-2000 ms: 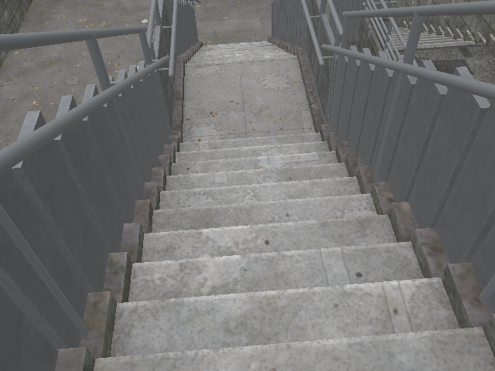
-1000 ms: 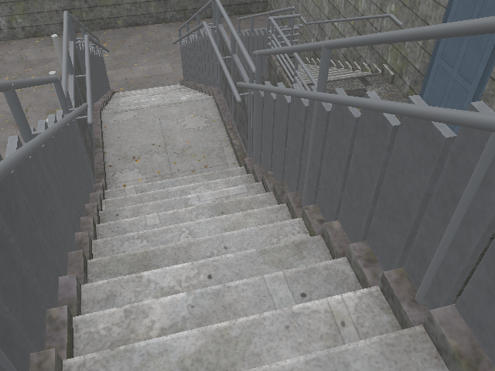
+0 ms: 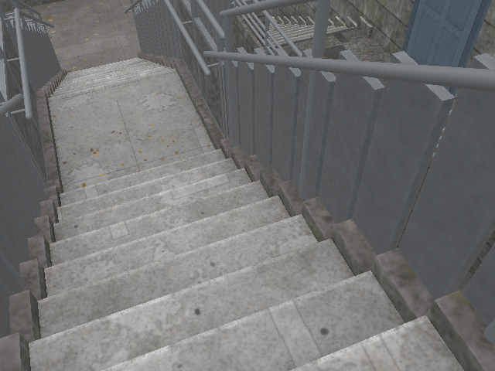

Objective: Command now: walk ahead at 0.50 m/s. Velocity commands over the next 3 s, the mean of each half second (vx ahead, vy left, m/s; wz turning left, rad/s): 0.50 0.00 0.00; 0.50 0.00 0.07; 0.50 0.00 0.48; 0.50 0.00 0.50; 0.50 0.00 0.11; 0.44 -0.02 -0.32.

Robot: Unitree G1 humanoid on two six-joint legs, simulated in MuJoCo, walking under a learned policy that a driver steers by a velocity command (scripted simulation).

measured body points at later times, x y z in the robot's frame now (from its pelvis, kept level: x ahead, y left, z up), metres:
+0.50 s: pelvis +0.28 +0.06 -0.17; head +0.28 +0.09 +0.28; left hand +0.17 +0.29 -0.32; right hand +0.42 -0.18 -0.28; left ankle +0.33 +0.15 -0.92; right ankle +0.11 -0.10 -0.73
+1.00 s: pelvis +0.55 +0.06 -0.29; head +0.55 +0.06 +0.16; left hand +0.75 +0.26 -0.40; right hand +0.40 -0.12 -0.44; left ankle +0.33 +0.16 -0.92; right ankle +0.68 -0.05 -1.03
